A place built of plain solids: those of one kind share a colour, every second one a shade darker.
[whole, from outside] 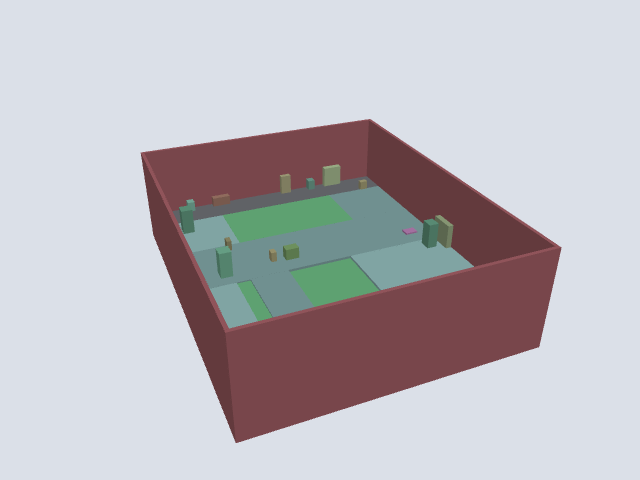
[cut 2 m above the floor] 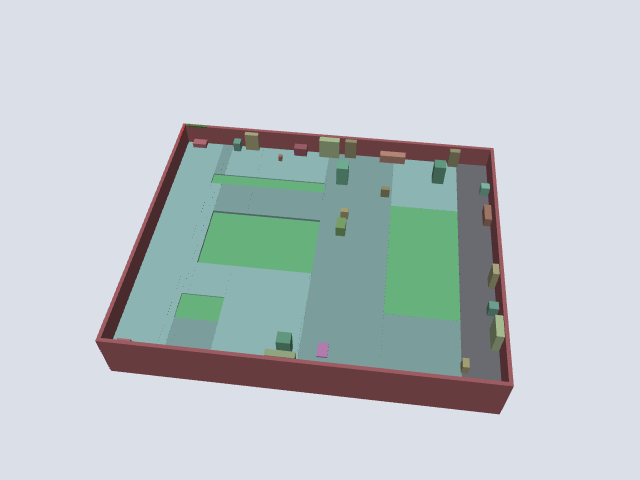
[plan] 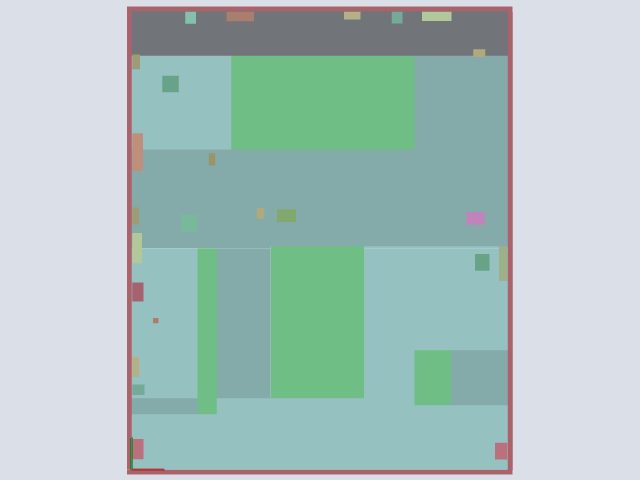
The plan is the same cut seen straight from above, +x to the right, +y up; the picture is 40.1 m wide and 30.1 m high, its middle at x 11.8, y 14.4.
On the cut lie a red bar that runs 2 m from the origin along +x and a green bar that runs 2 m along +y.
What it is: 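A vehicle workshop, tram depot or goods shed with inspection pits, wash bays, truck wells or a traverser pit in its floor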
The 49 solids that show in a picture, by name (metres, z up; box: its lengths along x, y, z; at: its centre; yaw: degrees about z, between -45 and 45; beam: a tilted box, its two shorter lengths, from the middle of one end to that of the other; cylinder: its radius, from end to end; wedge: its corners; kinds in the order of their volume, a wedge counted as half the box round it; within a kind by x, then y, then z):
{
 "floor_1": {"box": [4.12, 0.57, 2.4], "at": [2.06, 3.75, -1.2]},
 "floor_2": {"box": [4.12, 0.44, 2.4], "at": [2.06, 4.26, -1.2]},
 "floor_3": {"box": [4.12, 3.01, 2.4], "at": [2.06, 5.99, -1.2]},
 "floor_4": {"box": [4.12, 6.4, 2.4], "at": [2.06, 10.69, -1.2]},
 "floor_5": {"box": [6.24, 5.88, 2.4], "at": [3.12, 23.01, -1.2]},
 "floor_6": {"box": [8.72, 0.12, 2.4], "at": [4.36, 13.95, -1.2]},
 "floor_7": {"box": [3.4, 3.01, 2.4], "at": [7.02, 5.99, -1.2]},
 "floor_8": {"box": [3.4, 6.4, 2.4], "at": [7.02, 10.69, -1.2]},
 "floor_9": {"box": [12.41, 0.44, 2.4], "at": [11.53, 4.26, -1.2]},
 "floor_10": {"box": [23.58, 3.47, 2.4], "at": [11.79, 1.74, -1.2]},
 "floor_11": {"box": [23.58, 6.06, 2.4], "at": [11.79, 17.04, -1.2]},
 "floor_12": {"box": [18.26, 0.57, 2.4], "at": [14.45, 3.75, -1.2]},
 "floor_13": {"box": [3.17, 3.01, 2.4], "at": [16.14, 5.99, -1.2]},
 "floor_14": {"box": [9.02, 6.4, 2.4], "at": [19.07, 10.69, -1.2]},
 "floor_15": {"box": [9.02, 0.12, 2.4], "at": [19.07, 13.95, -1.2]},
 "floor_16": {"box": [5.84, 5.88, 2.4], "at": [20.66, 23.01, -1.2]},
 "floor_17": {"box": [3.56, 0.44, 2.4], "at": [21.8, 4.26, -1.2]},
 "floor_18": {"box": [3.56, 3.01, 2.4], "at": [21.8, 5.99, -1.2]},
 "bay_floor_1": {"box": [1.2, 10.42, 2.29], "at": [4.72, 8.68, -1.25]},
 "bay_floor_2": {"box": [5.84, 9.53, 2.18], "at": [11.64, 9.24, -1.31]},
 "bay_floor_3": {"box": [11.5, 5.88, 2.4], "at": [11.99, 23.01, -1.2]},
 "bay_floor_4": {"box": [2.29, 3.45, 2.31], "at": [18.88, 5.76, -1.25]},
 "wall_1": {"box": [0.3, 28.75, 8.91], "at": [-0.15, 14.38, 2.06]},
 "wall_2": {"box": [24.18, 0.3, 8.91], "at": [11.79, -0.15, 2.06]},
 "wall_3": {"box": [24.18, 0.3, 8.91], "at": [11.79, 28.9, 2.06]},
 "wall_4": {"box": [0.3, 28.75, 8.91], "at": [23.73, 14.38, 2.06]},
 "lift_1": {"box": [1.03, 1.04, 2.39], "at": [2.42, 24.18, 1.15]},
 "lift_2": {"box": [1.05, 1.05, 2.43], "at": [3.62, 15.46, 1.17]},
 "lift_3": {"box": [0.91, 1.05, 2.38], "at": [21.98, 12.99, 1.14]},
 "rack_1": {"box": [0.61, 1.9, 2.16], "at": [0.34, 13.89, 1.03]},
 "rack_2": {"box": [1.85, 0.59, 2.09], "at": [19.11, 28.43, 0.99]},
 "rack_3": {"box": [0.52, 2.19, 2.29], "at": [23.29, 12.91, 1.09]},
 "cupboard_1": {"box": [0.43, 1.07, 2.01], "at": [0.24, 15.9, 0.95]},
 "cupboard_2": {"box": [0.44, 1.28, 1.9], "at": [0.25, 6.44, 0.9]},
 "cupboard_3": {"box": [0.49, 0.94, 1.87], "at": [0.28, 25.57, 0.89]},
 "cupboard_4": {"box": [1.03, 0.5, 1.98], "at": [13.82, 28.47, 0.94]},
 "bench_1": {"box": [0.67, 2.37, 0.91], "at": [0.36, 19.91, 0.41]},
 "bench_2": {"box": [1.73, 0.61, 0.93], "at": [6.79, 28.41, 0.41]},
 "crates_1": {"box": [0.71, 1.28, 0.51], "at": [0.39, 1.29, 0.2]},
 "crates_2": {"box": [0.71, 1.2, 0.94], "at": [0.39, 11.14, 0.42]},
 "crates_3": {"box": [0.78, 1.04, 0.84], "at": [23.16, 1.16, 0.37]},
 "bin_1": {"box": [0.76, 0.66, 1.0], "at": [0.41, 5.01, 0.45]},
 "bin_2": {"box": [0.68, 0.76, 1.01], "at": [3.68, 28.34, 0.46]},
 "bin_3": {"box": [0.69, 0.74, 1.05], "at": [16.64, 28.35, 0.47]},
 "stack_1": {"box": [1.2, 0.81, 1.08], "at": [9.7, 15.93, 0.49]},
 "trolley_1": {"box": [0.42, 0.78, 0.99], "at": [5.03, 19.46, 0.45]},
 "trolley_2": {"box": [0.48, 0.67, 0.95], "at": [8.07, 16.07, 0.42]},
 "trolley_3": {"box": [0.76, 0.5, 0.91], "at": [21.78, 26.12, 0.41]},
 "pallet_1": {"box": [1.16, 0.8, 0.2], "at": [21.56, 15.76, 0.05]}
}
